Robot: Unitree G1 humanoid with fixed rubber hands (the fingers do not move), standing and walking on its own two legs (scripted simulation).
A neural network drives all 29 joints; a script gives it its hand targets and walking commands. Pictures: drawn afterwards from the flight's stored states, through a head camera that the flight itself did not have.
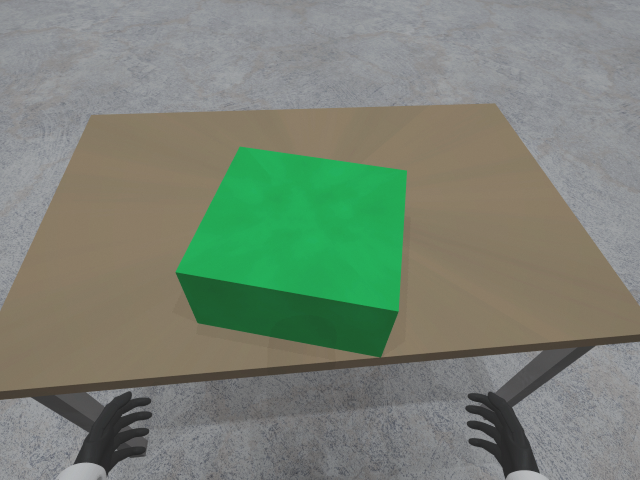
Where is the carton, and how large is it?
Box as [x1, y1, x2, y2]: [176, 147, 406, 356]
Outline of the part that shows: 239,147 176,270 176,274 197,322 380,356 398,311 406,171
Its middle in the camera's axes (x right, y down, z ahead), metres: -0.02 +0.00 +0.69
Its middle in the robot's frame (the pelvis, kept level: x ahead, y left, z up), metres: +0.49 +0.03 -0.06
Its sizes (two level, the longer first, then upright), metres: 0.315 0.295 0.152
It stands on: a table, 0.64 m high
